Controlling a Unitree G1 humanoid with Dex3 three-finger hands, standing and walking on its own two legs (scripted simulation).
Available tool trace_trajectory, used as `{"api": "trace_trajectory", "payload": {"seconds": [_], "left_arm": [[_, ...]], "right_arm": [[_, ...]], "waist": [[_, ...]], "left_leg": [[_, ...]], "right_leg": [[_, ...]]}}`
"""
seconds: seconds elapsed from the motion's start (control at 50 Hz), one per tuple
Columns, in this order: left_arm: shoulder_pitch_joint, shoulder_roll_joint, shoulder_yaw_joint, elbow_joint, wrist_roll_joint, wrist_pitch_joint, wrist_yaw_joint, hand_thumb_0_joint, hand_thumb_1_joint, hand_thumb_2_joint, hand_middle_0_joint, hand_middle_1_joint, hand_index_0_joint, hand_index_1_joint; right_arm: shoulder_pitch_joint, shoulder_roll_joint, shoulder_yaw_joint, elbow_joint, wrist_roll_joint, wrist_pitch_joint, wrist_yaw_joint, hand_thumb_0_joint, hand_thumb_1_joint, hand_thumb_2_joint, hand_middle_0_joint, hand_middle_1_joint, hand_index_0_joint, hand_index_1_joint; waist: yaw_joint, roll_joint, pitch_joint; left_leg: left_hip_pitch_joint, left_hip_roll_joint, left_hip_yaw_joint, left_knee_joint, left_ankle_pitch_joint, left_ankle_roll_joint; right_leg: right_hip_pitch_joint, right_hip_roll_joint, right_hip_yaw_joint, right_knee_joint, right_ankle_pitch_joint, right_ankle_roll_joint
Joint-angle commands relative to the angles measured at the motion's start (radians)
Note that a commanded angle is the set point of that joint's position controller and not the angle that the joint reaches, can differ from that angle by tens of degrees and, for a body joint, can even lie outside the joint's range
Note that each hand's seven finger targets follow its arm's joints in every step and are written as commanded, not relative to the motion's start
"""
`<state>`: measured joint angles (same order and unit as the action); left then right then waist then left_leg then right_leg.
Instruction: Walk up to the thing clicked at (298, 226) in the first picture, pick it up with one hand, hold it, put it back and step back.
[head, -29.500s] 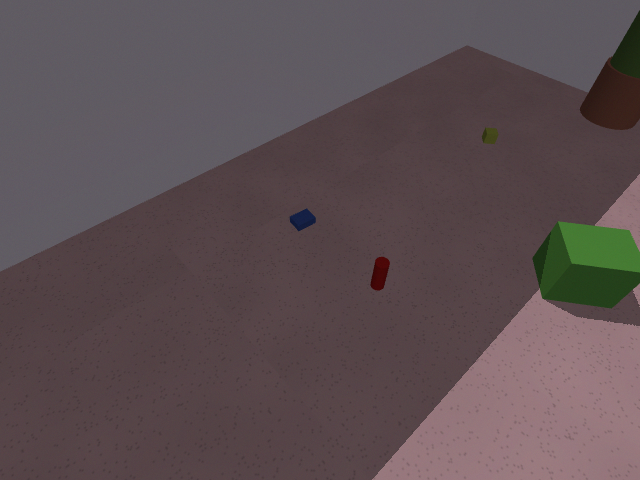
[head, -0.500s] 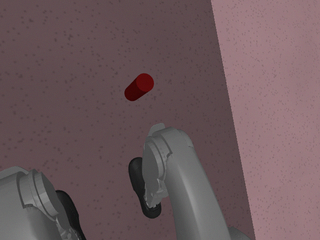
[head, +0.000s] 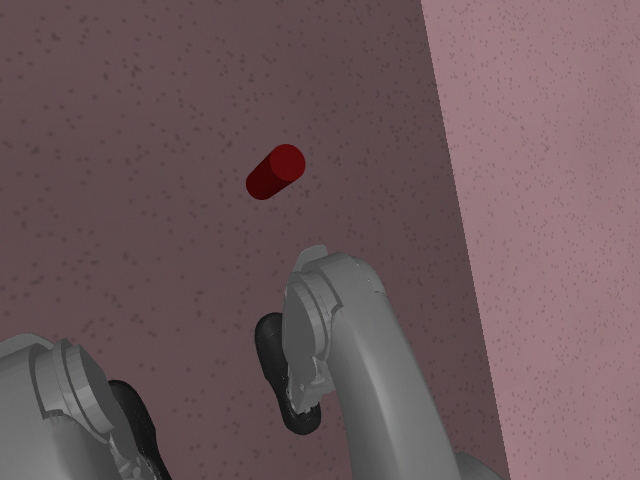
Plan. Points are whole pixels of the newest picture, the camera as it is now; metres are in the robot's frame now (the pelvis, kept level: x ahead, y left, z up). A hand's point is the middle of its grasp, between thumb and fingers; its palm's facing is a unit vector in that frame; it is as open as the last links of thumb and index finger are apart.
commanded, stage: rise first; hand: left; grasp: from above
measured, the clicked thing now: out of the picture +0.46 +0.33 -0.31
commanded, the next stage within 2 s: approach in 0.14 s
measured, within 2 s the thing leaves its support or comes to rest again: neither
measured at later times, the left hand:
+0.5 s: hand out of the picture +0.45 +0.35 -0.20, palm faces +0.01 -0.46 -0.89, open 12.7 cm
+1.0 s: hand out of the picture +0.44 +0.34 -0.20, palm faces +0.02 -0.46 -0.89, open 13.8 cm
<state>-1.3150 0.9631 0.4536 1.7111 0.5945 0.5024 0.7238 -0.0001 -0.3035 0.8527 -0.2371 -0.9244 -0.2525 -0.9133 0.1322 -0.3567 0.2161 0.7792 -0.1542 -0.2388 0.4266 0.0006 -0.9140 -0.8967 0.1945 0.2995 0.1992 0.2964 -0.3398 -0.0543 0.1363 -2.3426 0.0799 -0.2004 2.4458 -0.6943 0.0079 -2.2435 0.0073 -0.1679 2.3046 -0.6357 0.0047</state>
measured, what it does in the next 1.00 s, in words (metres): stands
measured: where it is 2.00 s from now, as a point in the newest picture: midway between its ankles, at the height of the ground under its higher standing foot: (223, 429)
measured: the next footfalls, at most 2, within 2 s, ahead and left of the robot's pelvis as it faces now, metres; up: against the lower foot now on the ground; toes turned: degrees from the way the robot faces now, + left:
none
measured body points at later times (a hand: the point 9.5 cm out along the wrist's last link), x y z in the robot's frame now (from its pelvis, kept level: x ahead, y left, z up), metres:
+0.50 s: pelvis +0.00 +0.00 +0.00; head +0.29 +0.09 +0.33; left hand +0.45 +0.37 -0.15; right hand +0.01 -0.25 -0.08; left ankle +0.07 +0.13 -0.29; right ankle +0.11 -0.11 -0.29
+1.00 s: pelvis -0.01 +0.00 +0.00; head +0.29 +0.07 +0.33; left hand +0.44 +0.35 -0.15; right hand -0.01 -0.26 -0.08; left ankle +0.07 +0.13 -0.29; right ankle +0.11 -0.11 -0.29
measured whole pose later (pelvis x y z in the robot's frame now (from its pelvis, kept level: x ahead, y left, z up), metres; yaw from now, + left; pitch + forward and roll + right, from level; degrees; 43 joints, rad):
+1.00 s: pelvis -0.01 +0.00 +0.00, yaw +0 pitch +31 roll -11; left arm -1.34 0.93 0.43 1.71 0.52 0.53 0.77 0.00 -0.48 0.99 -0.12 -1.00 -0.11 -1.01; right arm 0.12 -0.36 0.21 0.79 -0.16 -0.24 0.45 0.00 -0.91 -0.89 0.19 0.30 0.20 0.30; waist -0.37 -0.05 0.18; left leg -2.33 0.09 -0.21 2.43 -0.68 0.00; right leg -2.24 0.02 -0.17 2.29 -0.61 0.00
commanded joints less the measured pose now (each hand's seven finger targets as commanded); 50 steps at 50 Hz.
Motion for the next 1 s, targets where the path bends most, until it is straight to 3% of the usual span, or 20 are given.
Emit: {"api": "trace_trajectory", "payload": {"seconds": [0.0,0.02,0.12,0.2,0.22,0.24,0.28,0.42,0.48,0.58,0.68,0.74,0.82,0.88,0.98], "left_arm": [[-0.230,0.194,-0.053,-0.065,0.021,-0.005,0.031,0.000,-0.286,0.810,-0.239,-0.896,-0.261,-0.876],[-0.235,0.186,-0.067,-0.070,0.015,-0.007,0.026,0.000,-0.274,0.805,-0.250,-0.884,-0.270,-0.866],[-0.226,0.210,-0.049,-0.074,0.006,-0.014,0.035,0.000,-0.261,0.792,-0.254,-0.889,-0.280,-0.865],[-0.238,0.252,-0.033,-0.132,0.020,-0.021,0.039,0.000,-0.268,0.791,-0.249,-0.884,-0.274,-0.861],[-0.250,0.260,-0.025,-0.135,0.020,-0.025,0.046,0.000,-0.332,0.864,-0.278,-0.847,-0.256,-0.873],[-0.241,0.248,-0.039,-0.136,0.019,-0.024,0.043,0.000,-0.308,0.847,-0.198,-0.927,-0.223,-0.911],[-0.262,0.253,-0.029,-0.146,0.019,-0.027,0.047,0.000,-0.324,0.862,-0.159,-0.999,-0.199,-0.960],[-0.358,0.087,-0.128,-0.104,-0.012,-0.018,0.041,0.000,-0.319,0.910,-0.169,-1.026,-0.205,-0.991],[-0.398,0.074,-0.148,-0.105,-0.016,-0.014,0.050,0.000,-0.399,0.919,-0.133,-1.030,-0.160,-1.004],[-0.431,0.151,-0.097,-0.121,0.004,0.012,0.098,0.000,-0.494,0.970,-0.086,-1.049,-0.099,-1.037],[-0.332,0.222,-0.051,-0.077,0.026,0.039,0.131,0.000,-0.526,1.007,-0.095,-1.031,-0.091,-1.038],[-0.245,0.226,-0.027,-0.079,0.006,0.050,0.128,0.000,-0.520,0.979,-0.091,-0.996,-0.087,-1.002],[-0.238,0.190,-0.058,-0.084,-0.024,0.046,0.094,0.000,-0.472,0.983,-0.111,-1.001,-0.111,-1.003],[-0.290,0.188,-0.052,-0.111,-0.048,0.023,0.087,0.000,-0.478,1.007,-0.114,-0.996,-0.106,-1.006],[-0.381,0.142,-0.082,-0.160,-0.045,-0.001,0.079,0.000,-0.509,1.009,-0.088,-1.001,-0.079,-1.011]], "right_arm": [[0.264,-0.299,-0.065,0.047,0.005,0.004,0.004,0.000,-0.905,-0.898,0.200,0.300,0.200,0.300],[0.267,-0.305,-0.064,0.053,0.004,0.004,0.002,0.000,-0.904,-0.898,0.200,0.300,0.200,0.300],[0.259,-0.303,-0.059,0.044,0.004,-0.006,0.001,0.000,-0.904,-0.898,0.200,0.300,0.200,0.300],[0.247,-0.298,-0.057,0.047,0.005,-0.014,0.000,0.000,-0.904,-0.898,0.200,0.300,0.200,0.300],[0.250,-0.301,-0.058,0.056,0.002,-0.014,0.000,0.000,-0.911,-0.900,0.200,0.300,0.200,0.300],[0.240,-0.293,-0.052,0.050,-0.003,-0.015,0.002,0.000,-0.899,-0.891,0.200,0.300,0.200,0.300],[0.249,-0.299,-0.059,0.065,-0.006,-0.015,0.000,0.000,-0.901,-0.892,0.200,0.300,0.200,0.300],[0.263,-0.312,-0.060,0.080,-0.023,-0.027,0.005,0.000,-0.899,-0.890,0.200,0.300,0.200,0.300],[0.272,-0.317,-0.061,0.091,-0.023,-0.030,0.006,0.000,-0.902,-0.893,0.200,0.300,0.200,0.300],[0.274,-0.337,-0.064,0.062,-0.016,-0.020,0.023,0.000,-0.905,-0.894,0.200,0.300,0.200,0.300],[0.241,-0.323,-0.058,0.043,-0.011,-0.003,0.036,0.000,-0.907,-0.895,0.200,0.300,0.200,0.300],[0.225,-0.309,-0.062,0.030,0.000,0.009,0.042,0.000,-0.904,-0.893,0.200,0.300,0.200,0.300],[0.243,-0.295,-0.061,0.025,0.003,0.018,0.042,0.000,-0.902,-0.892,0.200,0.300,0.200,0.300],[0.262,-0.305,-0.071,0.055,0.001,0.015,0.033,0.000,-0.900,-0.892,0.200,0.300,0.200,0.300],[0.260,-0.306,-0.070,0.080,-0.013,0.001,0.027,0.000,-0.899,-0.892,0.200,0.300,0.200,0.300]], "waist": [[-0.054,0.425,-0.680],[-0.060,0.407,-0.675],[-0.045,0.405,-0.676],[-0.032,0.445,-0.693],[-0.032,0.447,-0.700],[-0.041,0.435,-0.691],[-0.042,0.452,-0.704],[-0.131,0.472,-0.667],[-0.140,0.467,-0.669],[-0.106,0.516,-0.740],[-0.068,0.415,-0.720],[-0.031,0.375,-0.728],[-0.063,0.334,-0.709],[-0.081,0.345,-0.710],[-0.116,0.466,-0.707]], "left_leg": [[0.517,-0.005,0.047,-0.240,0.204,0.000],[0.508,-0.004,0.044,-0.240,0.196,0.001],[0.475,-0.008,0.063,-0.235,0.190,0.006],[0.503,-0.008,0.063,-0.236,0.170,0.004],[0.496,-0.007,0.065,-0.234,0.165,0.004],[0.485,-0.010,0.068,-0.230,0.166,0.005],[0.492,-0.006,0.070,-0.235,0.176,0.003],[0.576,-0.002,0.026,-0.245,0.191,-0.016],[0.548,-0.010,0.037,-0.243,0.180,-0.012],[0.597,-0.009,0.036,-0.243,0.233,-0.016],[0.441,-0.020,0.088,-0.211,0.231,0.016],[0.419,-0.021,0.097,-0.208,0.238,0.023],[0.383,-0.018,0.092,-0.204,0.218,0.030],[0.389,-0.013,0.076,-0.211,0.168,0.026],[0.529,-0.004,0.038,-0.252,0.124,-0.003]], "right_leg": [[0.357,0.054,-0.058,-0.202,0.242,-0.015],[0.368,0.055,-0.059,-0.200,0.237,-0.013],[0.408,0.060,-0.047,-0.213,0.231,-0.010],[0.381,0.055,-0.048,-0.217,0.210,-0.013],[0.393,0.056,-0.046,-0.222,0.206,-0.013],[0.396,0.054,-0.044,-0.221,0.209,-0.010],[0.410,0.054,-0.044,-0.223,0.219,-0.010],[0.341,0.046,-0.072,-0.201,0.244,-0.016],[0.376,0.046,-0.061,-0.215,0.247,-0.011],[0.410,0.042,-0.061,-0.207,0.299,-0.011],[0.529,0.054,-0.043,-0.238,0.330,0.020],[0.546,0.059,-0.044,-0.247,0.334,0.029],[0.539,0.072,-0.031,-0.254,0.307,0.030],[0.520,0.077,-0.028,-0.261,0.227,0.022],[0.403,0.056,-0.056,-0.234,0.184,-0.005]]}}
